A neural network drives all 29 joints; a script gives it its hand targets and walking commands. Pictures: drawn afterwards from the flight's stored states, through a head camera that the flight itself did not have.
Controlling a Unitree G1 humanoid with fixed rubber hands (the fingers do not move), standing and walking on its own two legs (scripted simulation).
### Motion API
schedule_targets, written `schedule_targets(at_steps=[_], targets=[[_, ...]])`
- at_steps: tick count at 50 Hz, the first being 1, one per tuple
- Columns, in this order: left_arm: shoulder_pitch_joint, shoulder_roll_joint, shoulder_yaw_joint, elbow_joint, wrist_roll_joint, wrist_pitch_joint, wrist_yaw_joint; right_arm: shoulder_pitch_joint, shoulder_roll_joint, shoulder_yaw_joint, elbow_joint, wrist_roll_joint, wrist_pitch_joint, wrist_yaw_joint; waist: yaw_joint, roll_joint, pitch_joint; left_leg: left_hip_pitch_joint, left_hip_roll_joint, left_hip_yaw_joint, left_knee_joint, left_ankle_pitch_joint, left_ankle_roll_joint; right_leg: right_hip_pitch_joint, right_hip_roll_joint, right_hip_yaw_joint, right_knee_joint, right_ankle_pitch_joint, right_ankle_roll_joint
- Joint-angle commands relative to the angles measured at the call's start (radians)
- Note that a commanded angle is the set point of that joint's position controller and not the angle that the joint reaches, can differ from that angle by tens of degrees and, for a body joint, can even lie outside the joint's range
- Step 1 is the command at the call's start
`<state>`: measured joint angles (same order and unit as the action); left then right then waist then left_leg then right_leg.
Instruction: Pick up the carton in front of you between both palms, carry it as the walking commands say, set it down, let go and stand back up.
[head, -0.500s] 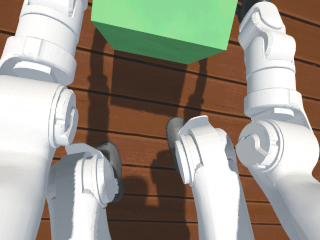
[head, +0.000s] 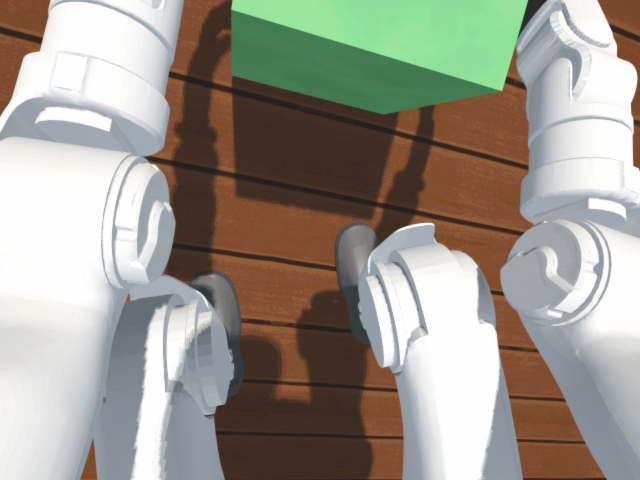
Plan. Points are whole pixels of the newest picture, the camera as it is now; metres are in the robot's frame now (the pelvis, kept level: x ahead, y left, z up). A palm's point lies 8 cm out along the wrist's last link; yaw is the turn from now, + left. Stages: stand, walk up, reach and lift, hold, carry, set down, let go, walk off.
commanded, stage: set down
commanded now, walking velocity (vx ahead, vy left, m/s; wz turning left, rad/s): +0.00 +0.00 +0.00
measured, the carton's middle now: out of the picture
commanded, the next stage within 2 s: let go in 1.56 s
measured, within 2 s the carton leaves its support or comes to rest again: neither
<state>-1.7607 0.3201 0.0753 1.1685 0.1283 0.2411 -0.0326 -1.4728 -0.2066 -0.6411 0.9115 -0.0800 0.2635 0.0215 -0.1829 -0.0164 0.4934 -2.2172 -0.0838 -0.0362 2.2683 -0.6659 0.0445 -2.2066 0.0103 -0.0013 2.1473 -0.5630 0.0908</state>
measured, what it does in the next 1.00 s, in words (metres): rises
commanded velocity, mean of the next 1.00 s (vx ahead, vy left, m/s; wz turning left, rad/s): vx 0.00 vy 0.00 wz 0.00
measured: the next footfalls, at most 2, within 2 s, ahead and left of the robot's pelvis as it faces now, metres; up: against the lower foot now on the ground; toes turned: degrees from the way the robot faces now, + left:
none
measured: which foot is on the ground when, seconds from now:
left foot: down 0.00-1.00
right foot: down 0.00-1.00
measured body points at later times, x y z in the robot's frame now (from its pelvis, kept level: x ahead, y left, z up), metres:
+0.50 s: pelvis +0.00 -0.01 +0.00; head +0.40 +0.00 +0.20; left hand +0.64 +0.10 -0.19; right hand +0.51 -0.27 -0.19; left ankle +0.08 +0.10 -0.34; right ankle +0.13 -0.14 -0.34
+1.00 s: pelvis +0.00 -0.01 +0.09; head +0.37 -0.02 +0.34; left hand +0.66 +0.08 -0.02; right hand +0.52 -0.28 -0.03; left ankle +0.08 +0.10 -0.34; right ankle +0.13 -0.14 -0.34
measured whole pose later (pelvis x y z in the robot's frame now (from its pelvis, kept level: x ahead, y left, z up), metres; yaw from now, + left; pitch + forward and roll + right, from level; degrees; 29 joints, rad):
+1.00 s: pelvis +0.00 -0.01 +0.09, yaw +0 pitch +44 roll -3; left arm -1.75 0.57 -0.08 1.20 -0.07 0.29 -0.05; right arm -1.37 -0.15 -0.43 0.76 0.10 0.27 -0.18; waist -0.23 0.03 0.23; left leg -2.09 -0.04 -0.03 1.92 -0.59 0.02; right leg -2.12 0.03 0.00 1.82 -0.47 0.05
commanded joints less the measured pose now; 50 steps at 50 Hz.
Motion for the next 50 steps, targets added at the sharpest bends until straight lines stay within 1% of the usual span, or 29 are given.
schedule_targets(at_steps=[1,5,8,11,12,14,15,16,17,20,22,25,27,29,31,33,35,37,39,42,45,50], targets=[[-0.169,-0.578,-0.101,0.034,-0.013,0.019,-0.128,-0.391,0.621,0.207,-0.007,0.046,0.0,0.158,-0.032,0.23,-0.76,0.509,-0.019,-0.05,-0.226,0.275,0.011,0.246,0.063,-0.076,-0.095,0.215,-0.048],[-0.171,-0.495,-0.082,0.041,0.007,0.02,-0.128,-0.336,0.566,0.155,0.03,0.016,0.0,0.144,-0.041,0.221,-0.715,0.495,-0.011,-0.055,-0.226,0.249,0.01,0.253,0.057,-0.077,-0.089,0.193,-0.045],[-0.188,-0.376,-0.079,0.026,0.007,0.01,-0.113,-0.288,0.488,0.109,0.054,0.002,-0.015,0.116,-0.051,0.215,-0.714,0.511,0.003,-0.057,-0.224,0.255,0.002,0.285,0.05,-0.083,-0.084,0.201,-0.035],[-0.207,-0.144,-0.075,-0.015,-0.008,-0.013,-0.065,-0.198,0.309,0.048,0.067,-0.001,-0.057,0.055,-0.062,0.218,-0.73,0.539,0.025,-0.052,-0.219,0.288,-0.017,0.329,0.041,-0.096,-0.087,0.234,-0.019],[-0.217,-0.023,-0.075,-0.034,-0.017,-0.025,-0.035,-0.157,0.201,0.024,0.075,-0.001,-0.08,0.023,-0.061,0.221,-0.742,0.546,0.033,-0.045,-0.217,0.302,-0.028,0.335,0.037,-0.1,-0.089,0.249,-0.014],[-0.259,0.212,-0.119,-0.058,-0.072,-0.059,0.03,-0.121,-0.044,0.013,0.071,0.03,-0.136,-0.056,-0.081,0.222,-0.81,0.562,0.046,-0.047,-0.207,0.349,-0.048,0.368,0.026,-0.107,-0.091,0.306,-0.004],[-0.317,0.255,-0.164,-0.059,-0.114,-0.07,0.05,-0.143,-0.1,0.028,0.079,0.058,-0.16,-0.084,-0.103,0.234,-0.865,0.584,0.051,-0.058,-0.196,0.383,-0.053,0.376,0.019,-0.107,-0.089,0.347,-0.002],[-0.368,0.266,-0.208,-0.059,-0.156,-0.078,0.06,-0.166,-0.134,0.047,0.091,0.085,-0.178,-0.101,-0.129,0.25,-0.92,0.616,0.056,-0.072,-0.187,0.416,-0.054,0.372,0.013,-0.107,-0.085,0.38,-0.004],[-0.407,0.261,-0.244,-0.068,-0.194,-0.084,0.063,-0.19,-0.157,0.071,0.099,0.11,-0.191,-0.11,-0.148,0.268,-0.955,0.63,0.059,-0.082,-0.18,0.44,-0.055,0.367,0.009,-0.103,-0.084,0.403,-0.012],[-0.449,0.219,-0.326,-0.079,-0.294,-0.093,0.046,-0.226,-0.181,0.121,0.089,0.159,-0.208,-0.116,-0.201,0.315,-1.047,0.65,0.071,-0.089,-0.167,0.476,-0.058,0.385,0.0,-0.101,-0.087,0.453,-0.031],[-0.441,0.204,-0.36,-0.066,-0.334,-0.089,0.031,-0.22,-0.185,0.145,0.069,0.177,-0.207,-0.12,-0.221,0.325,-1.096,0.643,0.073,-0.076,-0.161,0.472,-0.059,0.429,-0.004,-0.101,-0.097,0.482,-0.037],[-0.415,0.215,-0.383,-0.034,-0.362,-0.077,0.019,-0.194,-0.189,0.165,0.036,0.191,-0.19,-0.136,-0.238,0.311,-1.185,0.643,0.071,-0.055,-0.159,0.455,-0.058,0.506,-0.006,-0.102,-0.119,0.512,-0.037],[-0.406,0.235,-0.38,-0.032,-0.358,-0.071,0.02,-0.189,-0.189,0.17,-0.008,0.197,-0.178,-0.149,-0.239,0.3,-1.262,0.65,0.066,-0.038,-0.163,0.444,-0.056,0.57,-0.003,-0.104,-0.136,0.53,-0.033],[-0.409,0.261,-0.359,-0.057,-0.34,-0.068,0.027,-0.193,-0.179,0.181,-0.07,0.206,-0.167,-0.165,-0.227,0.291,-1.355,0.658,0.055,-0.017,-0.177,0.433,-0.051,0.648,0.002,-0.104,-0.154,0.559,-0.033],[-0.416,0.298,-0.321,-0.102,-0.312,-0.058,0.038,-0.198,-0.169,0.201,-0.144,0.22,-0.149,-0.18,-0.199,0.283,-1.479,0.677,0.038,0.009,-0.2,0.426,-0.047,0.75,0.014,-0.106,-0.173,0.604,-0.037],[-0.415,0.34,-0.275,-0.127,-0.279,-0.037,0.049,-0.195,-0.157,0.223,-0.2,0.238,-0.119,-0.195,-0.162,0.258,-1.563,0.659,0.022,0.039,-0.232,0.39,-0.042,0.854,0.027,-0.106,-0.195,0.635,-0.041],[-0.398,0.366,-0.233,-0.118,-0.252,-0.014,0.051,-0.178,-0.132,0.237,-0.221,0.245,-0.085,-0.207,-0.133,0.224,-1.547,0.602,0.013,0.056,-0.279,0.323,-0.031,0.893,0.039,-0.103,-0.23,0.599,-0.037],[-0.369,0.364,-0.202,-0.087,-0.236,0.002,0.04,-0.153,-0.101,0.244,-0.213,0.24,-0.06,-0.21,-0.116,0.201,-1.465,0.548,0.012,0.059,-0.327,0.266,-0.021,0.858,0.046,-0.097,-0.272,0.529,-0.031],[-0.345,0.35,-0.182,-0.067,-0.227,0.008,0.022,-0.139,-0.076,0.243,-0.21,0.228,-0.045,-0.208,-0.113,0.187,-1.404,0.519,0.013,0.054,-0.366,0.234,-0.015,0.819,0.048,-0.092,-0.31,0.484,-0.028],[-0.327,0.337,-0.162,-0.053,-0.217,0.012,0.0,-0.139,-0.067,0.232,-0.225,0.206,-0.033,-0.207,-0.124,0.185,-1.382,0.53,0.012,0.046,-0.418,0.229,-0.014,0.783,0.048,-0.093,-0.36,0.461,-0.024],[-0.322,0.329,-0.153,-0.054,-0.206,0.019,-0.014,-0.139,-0.072,0.217,-0.246,0.189,-0.023,-0.204,-0.134,0.204,-1.4,0.588,0.009,0.04,-0.467,0.245,-0.018,0.752,0.047,-0.103,-0.409,0.454,-0.023],[-0.316,0.309,-0.14,-0.091,-0.184,0.04,-0.028,-0.108,-0.077,0.189,-0.278,0.167,0.0,-0.192,-0.151,0.257,-1.474,0.731,0.003,0.036,-0.545,0.305,-0.029,0.72,0.048,-0.125,-0.49,0.47,-0.024]])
